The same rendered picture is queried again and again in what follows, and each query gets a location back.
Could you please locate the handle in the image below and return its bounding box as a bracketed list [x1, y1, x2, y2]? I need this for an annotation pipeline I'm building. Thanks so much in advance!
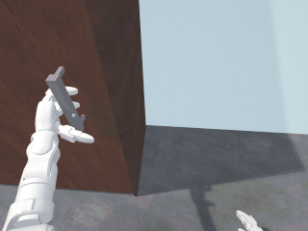
[45, 66, 86, 132]

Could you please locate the robot left hand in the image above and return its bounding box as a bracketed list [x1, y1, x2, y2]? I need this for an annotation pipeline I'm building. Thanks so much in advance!
[35, 86, 94, 143]

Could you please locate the robot left forearm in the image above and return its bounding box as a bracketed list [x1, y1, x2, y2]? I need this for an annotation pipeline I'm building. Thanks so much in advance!
[2, 130, 61, 231]

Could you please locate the wardrobe door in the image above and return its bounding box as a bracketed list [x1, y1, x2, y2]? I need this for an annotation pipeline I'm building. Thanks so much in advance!
[0, 0, 134, 193]

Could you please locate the robot right hand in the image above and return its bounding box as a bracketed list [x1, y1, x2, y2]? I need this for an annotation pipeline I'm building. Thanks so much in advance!
[236, 210, 263, 231]

